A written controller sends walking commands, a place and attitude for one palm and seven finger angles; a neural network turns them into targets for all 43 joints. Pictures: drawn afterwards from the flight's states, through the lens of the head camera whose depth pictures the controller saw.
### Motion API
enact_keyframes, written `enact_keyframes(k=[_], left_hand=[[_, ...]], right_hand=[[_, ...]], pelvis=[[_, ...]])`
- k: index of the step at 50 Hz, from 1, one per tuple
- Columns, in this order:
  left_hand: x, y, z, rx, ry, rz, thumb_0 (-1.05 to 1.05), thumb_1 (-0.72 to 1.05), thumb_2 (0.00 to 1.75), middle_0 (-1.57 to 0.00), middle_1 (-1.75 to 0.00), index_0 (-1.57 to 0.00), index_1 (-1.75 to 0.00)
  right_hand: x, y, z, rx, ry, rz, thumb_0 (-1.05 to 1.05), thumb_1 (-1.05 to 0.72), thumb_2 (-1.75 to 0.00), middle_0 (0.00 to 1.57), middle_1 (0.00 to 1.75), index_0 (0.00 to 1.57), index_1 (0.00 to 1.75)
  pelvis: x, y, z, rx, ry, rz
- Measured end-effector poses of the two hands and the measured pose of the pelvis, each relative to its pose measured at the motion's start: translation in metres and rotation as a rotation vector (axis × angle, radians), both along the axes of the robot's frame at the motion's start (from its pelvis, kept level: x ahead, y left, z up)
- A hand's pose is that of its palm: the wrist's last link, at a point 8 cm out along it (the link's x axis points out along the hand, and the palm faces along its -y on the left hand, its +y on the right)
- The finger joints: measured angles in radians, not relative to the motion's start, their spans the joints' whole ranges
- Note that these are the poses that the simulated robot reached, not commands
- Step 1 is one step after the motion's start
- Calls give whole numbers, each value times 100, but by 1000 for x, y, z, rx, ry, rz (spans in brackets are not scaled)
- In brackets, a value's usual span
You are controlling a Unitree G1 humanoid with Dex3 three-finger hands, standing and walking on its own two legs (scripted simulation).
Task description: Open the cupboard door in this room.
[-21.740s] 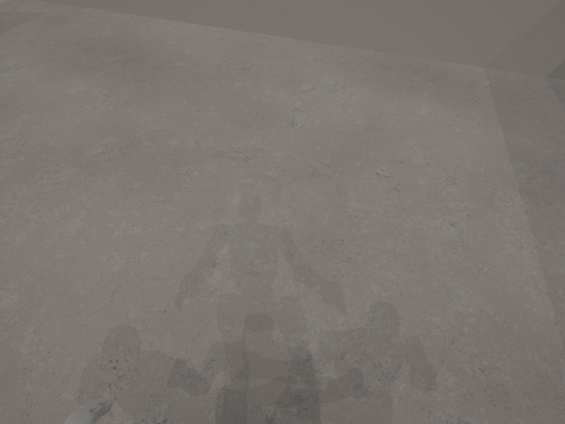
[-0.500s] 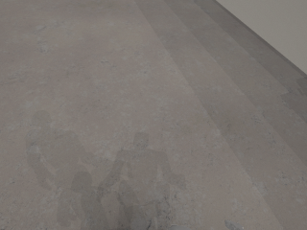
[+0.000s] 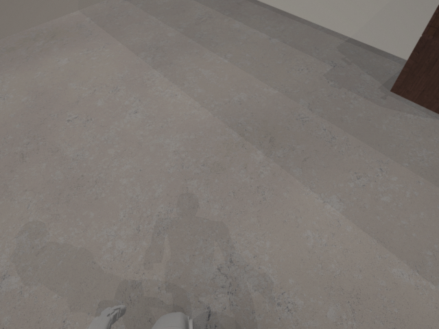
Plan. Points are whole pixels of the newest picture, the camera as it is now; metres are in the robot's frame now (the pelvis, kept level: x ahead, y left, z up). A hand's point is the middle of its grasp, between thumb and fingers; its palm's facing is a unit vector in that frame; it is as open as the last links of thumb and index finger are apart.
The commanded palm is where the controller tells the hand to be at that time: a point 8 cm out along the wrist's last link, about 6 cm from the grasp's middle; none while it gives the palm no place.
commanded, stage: turn or walk to find it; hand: left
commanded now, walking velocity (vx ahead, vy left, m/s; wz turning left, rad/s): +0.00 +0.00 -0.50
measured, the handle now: out of the picture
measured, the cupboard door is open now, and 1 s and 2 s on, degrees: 0 0 0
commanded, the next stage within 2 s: none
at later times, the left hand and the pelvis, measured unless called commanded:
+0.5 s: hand out of the picture +0.07 +0.23 -0.18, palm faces -0.11 -0.97 -0.21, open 7.4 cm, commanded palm none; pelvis +0.00 +0.03 +0.00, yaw -12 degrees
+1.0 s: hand (180, 275) +0.24 +0.11 -0.15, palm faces -0.53 -0.83 -0.17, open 7.4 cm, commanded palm none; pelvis +0.05 +0.00 +0.01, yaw -30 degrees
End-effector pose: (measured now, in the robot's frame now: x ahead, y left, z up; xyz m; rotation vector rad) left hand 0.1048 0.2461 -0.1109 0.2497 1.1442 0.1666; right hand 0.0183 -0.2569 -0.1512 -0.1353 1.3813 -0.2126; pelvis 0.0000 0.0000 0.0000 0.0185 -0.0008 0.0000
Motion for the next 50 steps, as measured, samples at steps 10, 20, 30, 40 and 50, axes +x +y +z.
enact_keyframes(k=[10,20,30,40,50], left_hand=[[-10,-28,1,-36,56,-43,0,90,90,-20,-30,-20,-30],[-34,-3,-16,-55,155,-55,0,90,90,-20,-30,-20,-30],[-16,48,-31,-60,207,-137,1,90,90,-20,-30,-20,-30],[53,37,-16,-56,162,-306,0,91,90,-19,-30,-19,-30],[159,-86,-13,-91,83,-553,1,91,90,-19,-30,-19,-30]], right_hand=[[16,-18,21,-16,-91,-36,1,-91,-90,20,30,20,30],[46,-3,37,-71,-188,-46,1,-91,-90,20,30,20,30],[31,44,58,-118,-248,-103,0,-91,-90,20,30,20,30],[-58,74,54,-91,-128,-330,0,-90,-90,21,30,20,30],[-164,111,42,27,169,-596,1,-91,-90,20,30,20,30]], pelvis=[[0,-15,13,3,8,-83],[0,6,10,-22,25,-166],[0,47,11,-53,15,-283],[23,50,20,-59,20,-408],[53,4,12,-19,28,-521]])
